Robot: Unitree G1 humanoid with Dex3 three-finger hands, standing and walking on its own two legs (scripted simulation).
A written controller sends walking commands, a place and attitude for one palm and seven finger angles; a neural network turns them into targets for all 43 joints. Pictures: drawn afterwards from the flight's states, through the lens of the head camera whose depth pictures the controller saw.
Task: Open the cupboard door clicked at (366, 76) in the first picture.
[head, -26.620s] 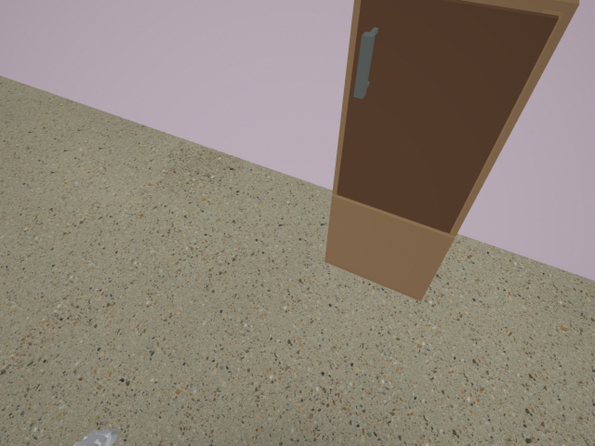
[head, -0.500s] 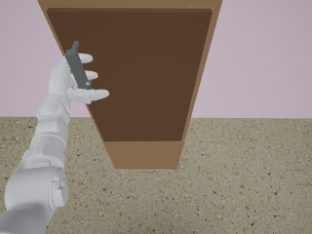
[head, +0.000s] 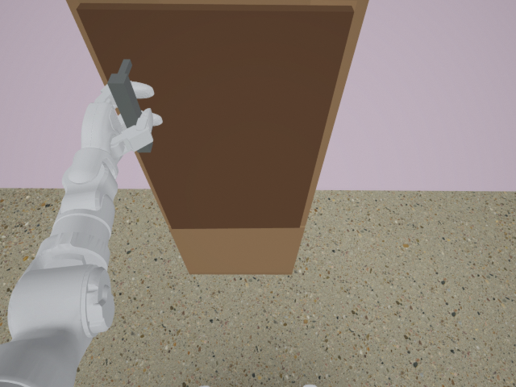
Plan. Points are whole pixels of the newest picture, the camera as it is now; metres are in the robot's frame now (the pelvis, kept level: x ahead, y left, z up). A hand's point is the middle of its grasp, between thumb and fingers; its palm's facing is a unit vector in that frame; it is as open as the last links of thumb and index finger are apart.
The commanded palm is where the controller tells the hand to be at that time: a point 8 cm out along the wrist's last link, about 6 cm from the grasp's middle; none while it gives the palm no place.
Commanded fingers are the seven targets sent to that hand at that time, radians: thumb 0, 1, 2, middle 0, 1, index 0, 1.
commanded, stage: pull the door open along its arc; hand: left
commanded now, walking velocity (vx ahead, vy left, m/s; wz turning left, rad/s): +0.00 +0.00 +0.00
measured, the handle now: (135, 108) +0.52 +0.18 +0.13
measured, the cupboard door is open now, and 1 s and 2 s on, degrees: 1 39 41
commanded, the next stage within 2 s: open thumb and fingers to let go in 1.16 s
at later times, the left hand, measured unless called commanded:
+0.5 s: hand (149, 176) +0.38 +0.14 +0.13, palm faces -0.04 -1.00 +0.04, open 6.1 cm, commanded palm +0.33 +0.20 +0.13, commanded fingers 0.00 0.90 0.90 -0.40 -1.35 -0.40 -1.35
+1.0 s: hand (207, 237) +0.28 +0.05 +0.14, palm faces +0.34 -0.94 +0.00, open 6.1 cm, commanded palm +0.22 +0.08 +0.13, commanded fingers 0.00 0.90 0.90 -0.40 -1.35 -0.40 -1.35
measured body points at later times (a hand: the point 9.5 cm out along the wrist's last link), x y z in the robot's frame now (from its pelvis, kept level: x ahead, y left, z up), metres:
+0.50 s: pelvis +0.02 +0.00 +0.01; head +0.03 -0.02 +0.46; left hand +0.38 +0.19 +0.13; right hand +0.13 -0.26 -0.09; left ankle +0.01 +0.11 -0.71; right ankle +0.00 -0.13 -0.71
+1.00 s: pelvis +0.01 -0.03 +0.02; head -0.01 -0.06 +0.46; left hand +0.26 +0.10 +0.14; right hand +0.22 -0.22 -0.07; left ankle +0.01 +0.11 -0.71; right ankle +0.00 -0.13 -0.71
